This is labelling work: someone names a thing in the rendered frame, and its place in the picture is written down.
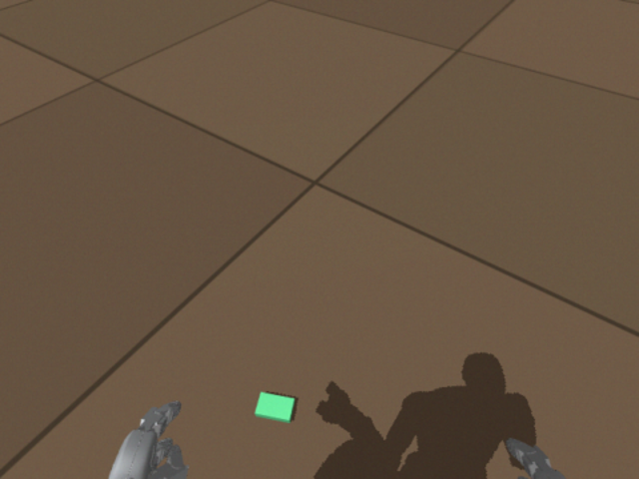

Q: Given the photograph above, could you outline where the right robot hand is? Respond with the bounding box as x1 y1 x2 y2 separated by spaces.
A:
506 438 566 479

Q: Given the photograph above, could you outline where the small box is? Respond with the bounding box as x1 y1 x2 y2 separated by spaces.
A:
255 392 295 423

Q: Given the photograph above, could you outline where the left robot hand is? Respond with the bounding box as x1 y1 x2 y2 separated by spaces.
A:
109 401 189 479

